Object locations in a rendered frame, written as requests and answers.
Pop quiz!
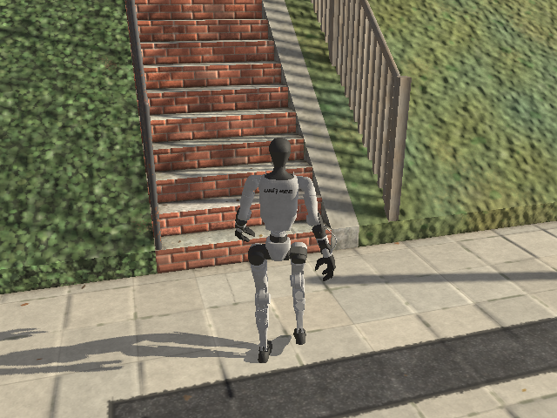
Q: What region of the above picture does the right robot upper arm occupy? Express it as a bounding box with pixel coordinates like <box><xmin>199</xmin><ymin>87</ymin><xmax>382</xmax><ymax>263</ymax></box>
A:
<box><xmin>298</xmin><ymin>176</ymin><xmax>320</xmax><ymax>226</ymax></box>

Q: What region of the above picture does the left robot forearm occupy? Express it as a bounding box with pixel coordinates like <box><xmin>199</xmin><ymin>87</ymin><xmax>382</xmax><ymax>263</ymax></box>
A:
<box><xmin>235</xmin><ymin>208</ymin><xmax>247</xmax><ymax>233</ymax></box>

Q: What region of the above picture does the left robot upper arm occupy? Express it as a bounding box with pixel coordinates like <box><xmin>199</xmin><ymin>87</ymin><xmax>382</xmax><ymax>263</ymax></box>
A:
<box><xmin>238</xmin><ymin>175</ymin><xmax>262</xmax><ymax>221</ymax></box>

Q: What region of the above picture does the right robot forearm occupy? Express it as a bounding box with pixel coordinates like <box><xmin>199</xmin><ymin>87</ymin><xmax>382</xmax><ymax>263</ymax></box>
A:
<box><xmin>312</xmin><ymin>212</ymin><xmax>332</xmax><ymax>258</ymax></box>

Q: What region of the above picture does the robot left hand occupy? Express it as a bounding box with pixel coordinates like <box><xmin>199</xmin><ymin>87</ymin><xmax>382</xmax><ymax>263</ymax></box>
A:
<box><xmin>235</xmin><ymin>226</ymin><xmax>255</xmax><ymax>242</ymax></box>

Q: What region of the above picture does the robot head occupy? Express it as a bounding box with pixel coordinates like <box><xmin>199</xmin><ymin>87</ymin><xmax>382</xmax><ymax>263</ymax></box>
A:
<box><xmin>265</xmin><ymin>138</ymin><xmax>294</xmax><ymax>180</ymax></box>

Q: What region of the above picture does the robot right hand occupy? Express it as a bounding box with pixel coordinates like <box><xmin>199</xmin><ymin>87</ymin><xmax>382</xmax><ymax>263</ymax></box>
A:
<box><xmin>315</xmin><ymin>255</ymin><xmax>336</xmax><ymax>281</ymax></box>

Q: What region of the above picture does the robot right foot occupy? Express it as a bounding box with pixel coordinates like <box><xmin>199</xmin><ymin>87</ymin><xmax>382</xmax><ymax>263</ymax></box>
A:
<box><xmin>293</xmin><ymin>328</ymin><xmax>306</xmax><ymax>345</ymax></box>

